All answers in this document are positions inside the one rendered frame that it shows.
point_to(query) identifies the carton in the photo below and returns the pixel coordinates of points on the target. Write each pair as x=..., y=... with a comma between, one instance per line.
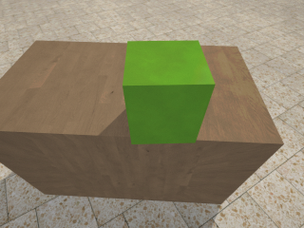
x=167, y=87

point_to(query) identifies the pedestal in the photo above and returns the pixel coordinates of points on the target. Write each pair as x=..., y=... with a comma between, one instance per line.
x=64, y=128

